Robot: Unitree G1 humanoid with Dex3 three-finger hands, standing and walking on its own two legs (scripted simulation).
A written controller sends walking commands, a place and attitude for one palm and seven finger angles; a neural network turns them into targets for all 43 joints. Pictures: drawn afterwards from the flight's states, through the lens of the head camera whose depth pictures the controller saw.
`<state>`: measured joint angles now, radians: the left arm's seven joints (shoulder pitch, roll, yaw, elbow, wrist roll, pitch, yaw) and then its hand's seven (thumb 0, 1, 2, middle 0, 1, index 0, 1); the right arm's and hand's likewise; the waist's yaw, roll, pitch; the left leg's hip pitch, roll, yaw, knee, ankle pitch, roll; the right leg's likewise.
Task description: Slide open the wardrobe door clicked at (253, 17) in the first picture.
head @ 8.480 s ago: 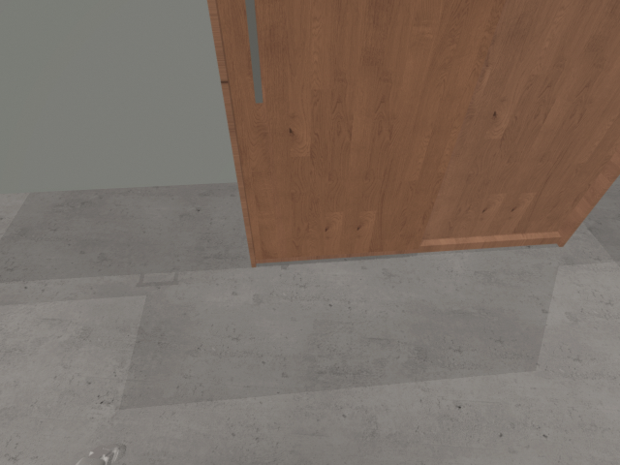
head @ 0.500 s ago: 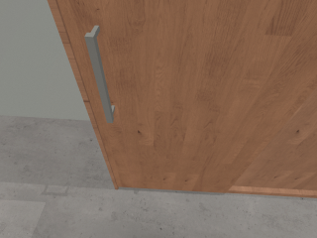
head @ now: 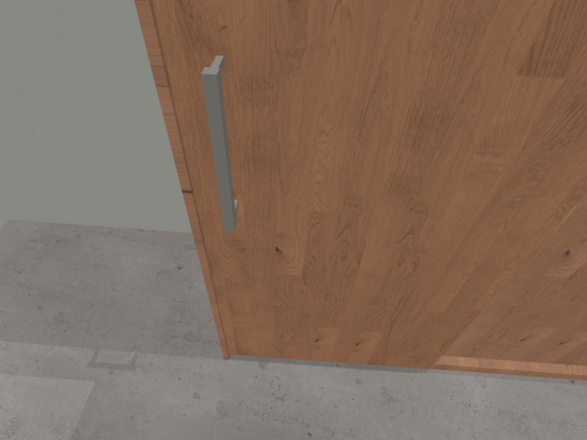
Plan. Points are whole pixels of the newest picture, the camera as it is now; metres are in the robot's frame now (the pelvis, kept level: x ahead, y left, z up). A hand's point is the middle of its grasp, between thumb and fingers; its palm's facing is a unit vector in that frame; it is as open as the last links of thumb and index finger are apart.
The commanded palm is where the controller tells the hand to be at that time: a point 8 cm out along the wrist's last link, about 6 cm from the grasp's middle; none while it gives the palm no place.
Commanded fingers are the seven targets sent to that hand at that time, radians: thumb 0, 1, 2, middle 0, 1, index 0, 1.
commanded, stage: come to a stop and stand still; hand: left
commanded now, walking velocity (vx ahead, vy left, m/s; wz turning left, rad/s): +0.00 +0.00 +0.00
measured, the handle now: (225, 155) +0.48 +0.14 +0.14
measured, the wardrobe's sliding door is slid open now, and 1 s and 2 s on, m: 0.00 0.00 0.00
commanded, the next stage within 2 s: look again from close up in 0.22 s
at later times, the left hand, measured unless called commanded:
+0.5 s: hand out of the picture -0.02 +0.16 -0.17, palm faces +0.02 -0.99 -0.17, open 7.4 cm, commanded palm none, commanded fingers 0.00 0.90 0.90 -0.20 -0.30 -0.20 -0.30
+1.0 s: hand out of the picture -0.02 +0.16 -0.17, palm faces +0.02 -0.99 -0.16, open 7.4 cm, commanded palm none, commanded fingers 0.00 0.90 0.90 -0.20 -0.30 -0.20 -0.30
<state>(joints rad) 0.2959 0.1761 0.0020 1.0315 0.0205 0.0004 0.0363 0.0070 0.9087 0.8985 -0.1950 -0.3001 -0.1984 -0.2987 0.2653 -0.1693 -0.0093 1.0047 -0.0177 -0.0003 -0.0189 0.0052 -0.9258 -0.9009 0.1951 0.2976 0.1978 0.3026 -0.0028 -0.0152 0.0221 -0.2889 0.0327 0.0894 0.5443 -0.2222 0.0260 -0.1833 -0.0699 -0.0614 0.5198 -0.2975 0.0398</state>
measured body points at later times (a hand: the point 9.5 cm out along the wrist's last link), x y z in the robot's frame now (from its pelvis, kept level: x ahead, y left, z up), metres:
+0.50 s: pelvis -0.01 +0.00 +0.00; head +0.00 +0.01 +0.45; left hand -0.02 +0.22 -0.16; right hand +0.01 -0.23 -0.15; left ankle +0.05 +0.10 -0.73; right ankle -0.01 -0.15 -0.73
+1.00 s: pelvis -0.01 +0.00 +0.01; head +0.00 +0.01 +0.46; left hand -0.02 +0.21 -0.16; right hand -0.01 -0.22 -0.15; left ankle +0.05 +0.10 -0.73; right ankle -0.01 -0.15 -0.73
